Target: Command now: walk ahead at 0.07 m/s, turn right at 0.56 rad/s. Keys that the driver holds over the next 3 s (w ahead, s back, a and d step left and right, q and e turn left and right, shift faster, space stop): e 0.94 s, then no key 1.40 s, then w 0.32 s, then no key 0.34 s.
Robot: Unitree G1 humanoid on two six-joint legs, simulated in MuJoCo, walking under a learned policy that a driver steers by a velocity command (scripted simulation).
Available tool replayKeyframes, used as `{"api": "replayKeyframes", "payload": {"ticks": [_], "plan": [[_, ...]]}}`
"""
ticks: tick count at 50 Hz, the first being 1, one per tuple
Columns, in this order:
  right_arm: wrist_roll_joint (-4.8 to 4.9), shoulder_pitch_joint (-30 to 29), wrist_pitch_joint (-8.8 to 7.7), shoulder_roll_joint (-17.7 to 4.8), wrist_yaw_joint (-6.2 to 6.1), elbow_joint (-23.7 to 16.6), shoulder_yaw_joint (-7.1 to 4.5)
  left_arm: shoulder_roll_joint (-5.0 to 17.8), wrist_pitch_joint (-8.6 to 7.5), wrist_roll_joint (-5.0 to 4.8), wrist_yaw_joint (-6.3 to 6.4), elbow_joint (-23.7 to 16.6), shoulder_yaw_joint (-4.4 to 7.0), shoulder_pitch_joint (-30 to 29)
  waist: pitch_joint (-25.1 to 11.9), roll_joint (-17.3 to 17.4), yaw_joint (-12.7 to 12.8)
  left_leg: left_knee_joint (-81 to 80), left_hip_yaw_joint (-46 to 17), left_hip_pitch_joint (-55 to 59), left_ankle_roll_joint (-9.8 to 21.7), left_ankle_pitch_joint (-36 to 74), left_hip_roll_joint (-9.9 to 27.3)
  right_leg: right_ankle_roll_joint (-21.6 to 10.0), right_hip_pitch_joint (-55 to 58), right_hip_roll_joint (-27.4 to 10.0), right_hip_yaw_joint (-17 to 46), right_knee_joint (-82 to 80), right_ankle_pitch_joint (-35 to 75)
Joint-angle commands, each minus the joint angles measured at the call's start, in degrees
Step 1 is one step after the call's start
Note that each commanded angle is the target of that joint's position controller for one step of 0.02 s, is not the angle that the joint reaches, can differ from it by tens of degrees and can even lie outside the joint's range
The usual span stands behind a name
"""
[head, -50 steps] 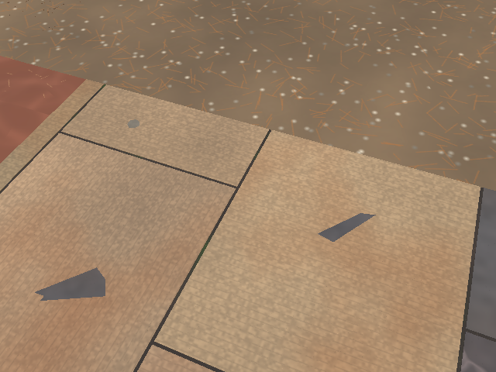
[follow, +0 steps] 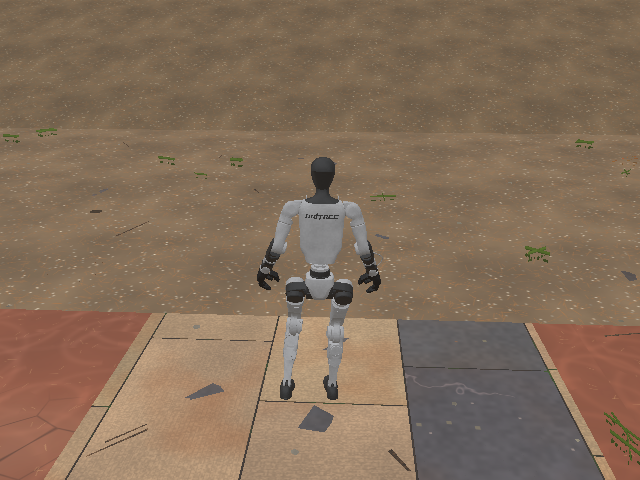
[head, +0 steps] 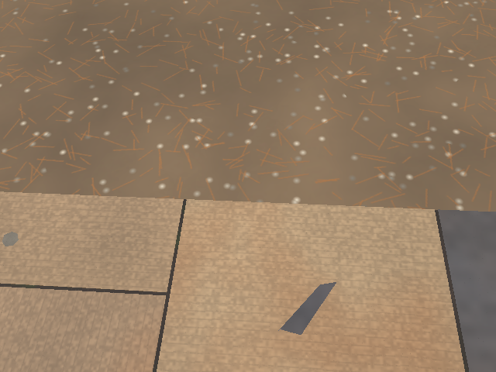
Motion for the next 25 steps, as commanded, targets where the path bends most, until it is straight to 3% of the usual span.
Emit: {"api": "replayKeyframes", "payload": {"ticks": [1, 5, 9, 12, 13, 14, 15, 16, 17, 18, 19, 22, 25], "plan": [[-0.18, 6.3, 0.32, -4.3, -0.76, -1.4, -1.23, 9.6, -0.1, -0.2, 1.42, -4.6, 2.89, -0.7, -13.0, -5.6, -2.0, -5.9, -0.4, 2.9, -1.4, 3.6, -0.6, -9.8, 8.4, -13.9, 16.5, -7.9, 7.5], [0.27, 3.1, 0.33, -4.3, -0.51, -2.4, -1.27, 9.5, 1.15, -0.43, 2.3, -5.4, 2.98, -1.5, -11.8, -8.0, -0.8, -13.3, -1.3, 4.6, -1.7, 7.2, -1.5, -7.5, 6.6, -12.0, 19.5, -8.6, -8.8], [0.76, 2.5, -0.97, -4.7, 0.3, -3.1, -1.55, 9.2, 1.92, -0.45, 2.13, -5.7, 3.02, -0.6, -11.3, -10.1, 0.3, -22.0, -1.4, 8.0, -0.4, 5.5, -2.8, -6.7, 9.2, -12.2, 24.2, -6.8, -8.8], [0.86, 6.9, -1.79, -5.6, 1.07, -1.9, -2.39, 8.3, 2.58, -1.44, 2.3, -6.0, 2.72, -1.1, -10.8, -9.7, -2.5, -38.6, -0.4, 18.3, 2.3, 13.2, -1.9, -3.5, 7.4, -9.3, 24.6, -2.4, -7.4], [-0.17, 8.5, -1.63, -9.5, 0.9, -2.1, -3.37, 5.8, 2.62, -1.35, 2.28, -6.1, 2.03, 0.9, -11.7, -2.6, -1.7, -42.3, -8.1, 25.0, 6.0, 14.3, 8.3, -0.3, 1.4, -5.4, 19.8, 5.8, -17.4], [-1.93, 7.1, -0.81, -14.1, 0.73, -1.8, -4.43, 5.0, 2.1, -1.74, 2.05, -8.4, 2.0, 0.2, -7.6, 16.0, 0.6, -45.8, -22.1, 24.7, 14.7, 23.1, 18.9, 3.2, -10.9, 4.3, 5.7, 17.4, -28.8], [-2.71, 4.8, -1.01, -11.0, 0.68, -3.7, -3.84, 9.9, 1.27, -0.45, 1.79, -7.6, 3.43, 0.9, -7.9, 14.3, -0.4, -45.8, -25.6, 22.2, 19.1, 28.0, 23.1, 5.8, -11.7, 0.9, 6.0, 31.8, -30.7], [-2.05, 1.8, -1.01, -8.0, 0.24, -4.9, -3.01, 11.5, 1.41, -0.95, 1.53, -5.9, 4.28, 2.5, -7.9, 9.5, 0.7, -44.1, -19.4, 21.6, 17.3, 29.6, 20.2, 6.6, -11.0, -0.2, 6.1, 37.7, -27.1], [-1.06, -0.3, -0.88, -6.4, 0.05, -5.4, -2.63, 10.4, 2.1, -1.18, 1.74, -4.1, 4.27, 4.1, -7.1, 6.9, 1.5, -42.9, -13.3, 21.8, 14.4, 29.3, 16.0, 7.8, -11.0, -0.7, 5.0, 40.6, -24.0], [-0.13, -0.7, -0.75, -5.6, -0.16, -5.6, -2.35, 9.1, 2.73, -0.99, 1.95, -3.6, 3.98, 4.6, -6.6, 6.6, 1.0, -42.2, -10.2, 23.1, 13.3, 29.5, 14.3, 8.8, -12.5, -1.1, 4.4, 43.9, -21.2], [0.12, -0.3, -0.48, -5.3, -0.37, -5.6, -2.05, 7.4, 3.19, -1.18, 1.83, -3.6, 3.47, 4.5, -6.0, 6.6, 0.6, -42.2, -7.3, 23.0, 13.4, 31.6, 13.3, 9.6, -12.7, -1.5, 3.4, 45.5, -20.0], [-0.44, 2.9, 0.55, -6.1, -0.84, -5.2, -2.42, 5.2, 3.27, -1.95, 1.53, -6.0, 2.45, -0.6, -5.5, 9.0, -2.4, -42.9, -2.9, 27.4, 14.4, 31.5, 12.4, 11.0, -14.0, -3.6, -0.3, 38.0, -17.1], [-0.24, 4.0, 1.15, -8.5, -0.8, -4.9, -3.37, 4.0, 3.1, -1.59, 0.82, -7.6, 1.68, -3.0, -7.4, 10.6, -3.9, -42.4, -1.2, 29.7, 15.3, 32.3, 14.5, 11.1, -9.2, -6.0, -2.1, 28.4, -18.6]]}}
Next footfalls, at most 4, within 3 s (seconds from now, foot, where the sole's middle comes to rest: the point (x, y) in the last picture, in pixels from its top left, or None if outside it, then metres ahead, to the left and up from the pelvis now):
0.26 left None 0.12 0.16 -0.77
0.68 right None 0.02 -0.09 -0.77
1.12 left None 0.15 0.10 -0.77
1.38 right None -0.05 -0.09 -0.77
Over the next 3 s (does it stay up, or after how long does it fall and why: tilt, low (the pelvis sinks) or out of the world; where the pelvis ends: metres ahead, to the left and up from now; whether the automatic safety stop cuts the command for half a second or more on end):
stays up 0.16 -0.08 -0.01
